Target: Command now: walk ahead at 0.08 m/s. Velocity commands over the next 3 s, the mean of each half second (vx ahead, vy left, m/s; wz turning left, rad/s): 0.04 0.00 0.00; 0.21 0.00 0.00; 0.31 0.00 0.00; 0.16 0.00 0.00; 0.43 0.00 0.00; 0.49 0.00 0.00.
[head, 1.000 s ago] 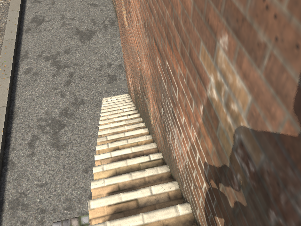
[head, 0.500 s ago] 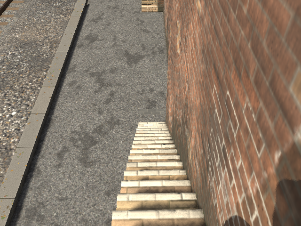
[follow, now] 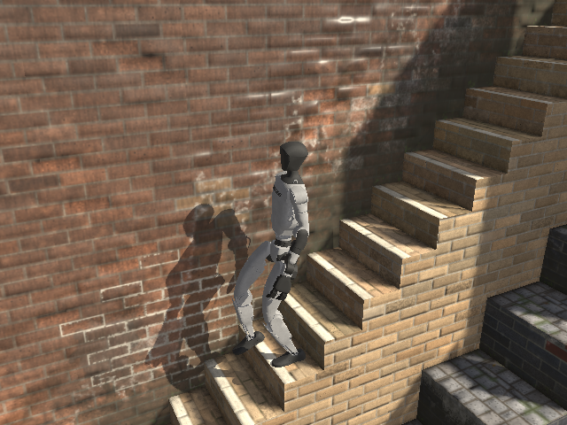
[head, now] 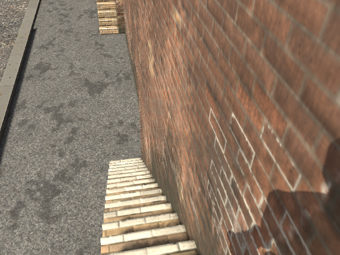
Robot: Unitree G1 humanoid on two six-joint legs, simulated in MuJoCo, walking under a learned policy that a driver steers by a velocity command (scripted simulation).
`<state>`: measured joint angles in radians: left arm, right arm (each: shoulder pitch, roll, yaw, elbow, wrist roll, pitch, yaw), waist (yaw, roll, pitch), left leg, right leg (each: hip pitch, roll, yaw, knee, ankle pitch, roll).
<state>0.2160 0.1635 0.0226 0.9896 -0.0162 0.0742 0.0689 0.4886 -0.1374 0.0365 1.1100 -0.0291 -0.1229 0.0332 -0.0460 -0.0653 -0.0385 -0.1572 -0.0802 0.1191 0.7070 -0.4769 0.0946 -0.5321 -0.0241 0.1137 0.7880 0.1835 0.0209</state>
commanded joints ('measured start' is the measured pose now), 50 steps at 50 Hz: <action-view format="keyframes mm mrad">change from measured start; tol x16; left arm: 1 -66 93 20 -39 -1 -28 2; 37 -228 100 39 -23 7 -57 -12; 42 148 19 -12 31 198 -110 -179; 50 -209 153 -25 -222 127 -96 -200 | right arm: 1 21 -133 -22 -31 -19 -3 -2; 30 -255 -70 19 -110 -14 81 -25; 50 181 -216 -48 11 -20 -2 -93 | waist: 1 -2 126 184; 20 -7 112 24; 32 -9 139 49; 40 -1 47 356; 50 -192 112 229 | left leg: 1 -68 321 -332 -189 674 106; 6 -82 215 -237 -153 465 42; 30 6 232 -227 -298 482 6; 34 -35 268 -297 -402 8 68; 38 96 367 -436 -428 -43 202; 42 -267 314 -280 -32 -58 125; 44 -580 280 -212 -6 -471 99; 50 -177 223 -265 117 -376 34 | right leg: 1 -59 -64 19 -78 -81 14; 26 327 -40 -55 -543 33 76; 32 272 -20 -63 -385 -108 54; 40 -381 -100 88 -23 -93 -17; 44 124 -15 -142 51 125 -28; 50 -87 1 -153 -397 -59 -13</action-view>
